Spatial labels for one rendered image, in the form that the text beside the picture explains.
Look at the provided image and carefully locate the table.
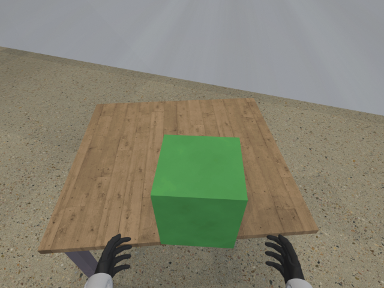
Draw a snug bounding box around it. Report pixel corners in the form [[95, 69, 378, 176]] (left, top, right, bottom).
[[37, 98, 319, 278]]

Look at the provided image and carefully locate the left robot forearm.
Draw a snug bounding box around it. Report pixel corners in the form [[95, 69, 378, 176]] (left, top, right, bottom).
[[84, 273, 113, 288]]

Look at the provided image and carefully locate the left robot hand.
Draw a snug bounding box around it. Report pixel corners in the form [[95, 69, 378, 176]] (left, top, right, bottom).
[[94, 234, 132, 278]]

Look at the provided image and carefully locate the carton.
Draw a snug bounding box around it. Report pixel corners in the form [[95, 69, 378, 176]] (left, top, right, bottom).
[[151, 134, 248, 248]]

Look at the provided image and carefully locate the right robot hand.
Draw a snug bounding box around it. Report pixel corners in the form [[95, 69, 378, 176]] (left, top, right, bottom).
[[265, 234, 305, 284]]

